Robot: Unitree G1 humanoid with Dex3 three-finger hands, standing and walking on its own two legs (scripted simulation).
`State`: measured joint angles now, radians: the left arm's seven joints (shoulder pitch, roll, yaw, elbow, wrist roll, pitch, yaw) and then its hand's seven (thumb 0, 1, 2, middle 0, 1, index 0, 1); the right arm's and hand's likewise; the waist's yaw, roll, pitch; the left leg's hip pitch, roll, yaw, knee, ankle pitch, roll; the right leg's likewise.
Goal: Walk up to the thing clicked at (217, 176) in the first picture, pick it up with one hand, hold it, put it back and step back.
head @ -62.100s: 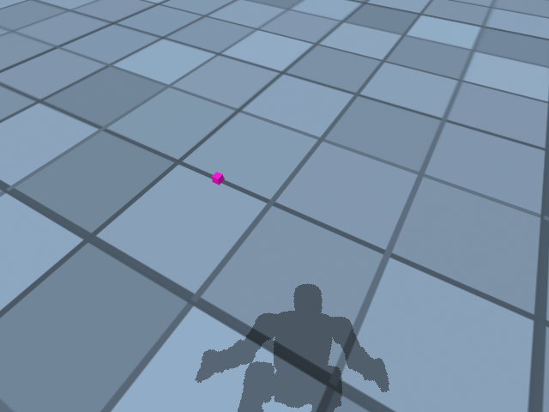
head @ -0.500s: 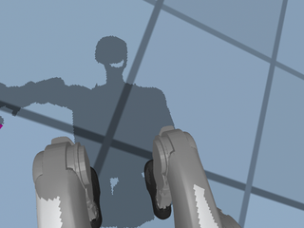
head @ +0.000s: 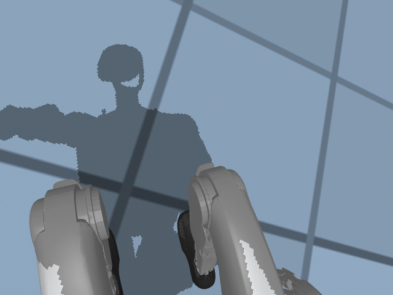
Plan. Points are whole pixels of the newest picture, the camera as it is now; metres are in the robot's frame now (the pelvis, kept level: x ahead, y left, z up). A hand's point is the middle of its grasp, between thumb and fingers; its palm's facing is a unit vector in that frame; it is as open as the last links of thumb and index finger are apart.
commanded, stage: approach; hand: left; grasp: from above
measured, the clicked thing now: out of the picture +0.32 +0.44 -0.30
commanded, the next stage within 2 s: rest palm in 1.14 s
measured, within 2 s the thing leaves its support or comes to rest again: neither
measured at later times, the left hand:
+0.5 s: hand out of the picture +0.31 +0.41 -0.18, palm faces -0.03 -0.39 -0.92, open 13.5 cm
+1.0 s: hand out of the picture +0.32 +0.44 -0.15, palm faces -0.07 -0.41 -0.91, open 14.1 cm
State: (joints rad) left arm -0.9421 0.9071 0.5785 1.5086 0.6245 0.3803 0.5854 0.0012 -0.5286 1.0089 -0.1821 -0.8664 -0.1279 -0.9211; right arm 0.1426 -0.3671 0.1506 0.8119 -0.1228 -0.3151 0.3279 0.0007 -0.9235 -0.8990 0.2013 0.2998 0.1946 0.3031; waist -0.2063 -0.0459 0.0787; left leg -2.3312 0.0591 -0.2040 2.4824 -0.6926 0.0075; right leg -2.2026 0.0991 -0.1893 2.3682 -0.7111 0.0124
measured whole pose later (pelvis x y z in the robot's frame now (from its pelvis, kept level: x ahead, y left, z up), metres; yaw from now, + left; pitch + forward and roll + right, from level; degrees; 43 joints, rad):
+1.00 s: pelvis +0.00 +0.00 +0.01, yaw +2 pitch +31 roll -10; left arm -0.91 0.81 0.39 1.46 0.64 0.41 0.50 0.00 -0.51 0.98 -0.17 -0.88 -0.13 -0.92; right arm 0.17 -0.34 0.12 0.86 -0.11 -0.34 0.34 0.00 -0.92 -0.90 0.20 0.30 0.20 0.30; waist -0.17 -0.01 0.01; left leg -2.32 0.05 -0.16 2.43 -0.66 0.01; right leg -2.20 0.08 -0.16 2.35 -0.70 0.01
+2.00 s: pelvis -0.02 +0.00 -0.01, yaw -1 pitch +22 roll -13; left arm -1.04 1.06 0.50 1.77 0.61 0.28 0.71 0.00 -0.25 0.79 -0.38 -0.66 -0.34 -0.70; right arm 0.05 -0.39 0.32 0.77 -0.21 -0.45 0.38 0.00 -0.93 -0.90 0.20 0.30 0.19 0.30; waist -0.30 -0.18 0.26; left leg -2.29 0.05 -0.26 2.53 -0.65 0.00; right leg -2.15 0.11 -0.23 2.38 -0.65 0.02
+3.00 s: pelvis -0.02 +0.01 -0.01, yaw -3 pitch +20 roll -15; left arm -0.98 1.08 0.47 1.72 0.52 0.28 0.74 0.00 -0.01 0.60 -0.53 -0.54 -0.51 -0.56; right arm 0.02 -0.41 0.38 0.71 -0.19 -0.44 0.39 0.00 -0.92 -0.90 0.20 0.30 0.19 0.30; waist -0.29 -0.22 0.30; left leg -2.25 0.06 -0.31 2.55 -0.68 0.01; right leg -2.10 0.13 -0.27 2.36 -0.66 0.03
